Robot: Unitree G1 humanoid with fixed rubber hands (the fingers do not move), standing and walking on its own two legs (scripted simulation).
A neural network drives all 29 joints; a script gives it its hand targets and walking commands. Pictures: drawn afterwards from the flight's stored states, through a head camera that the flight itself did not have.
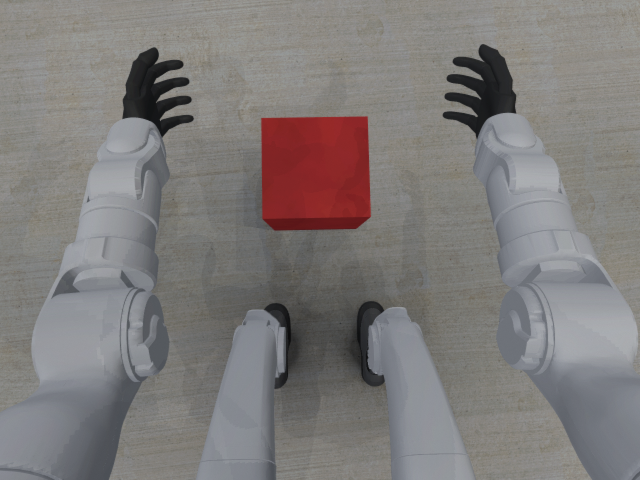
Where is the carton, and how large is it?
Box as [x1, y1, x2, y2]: [261, 116, 370, 230]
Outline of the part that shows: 367,116 261,118 262,218 275,230 356,228 370,216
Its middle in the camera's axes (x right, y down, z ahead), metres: -0.01 -0.13 +0.89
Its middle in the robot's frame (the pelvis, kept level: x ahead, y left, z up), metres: +0.52 +0.01 -0.52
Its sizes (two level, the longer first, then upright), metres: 0.210 0.200 0.250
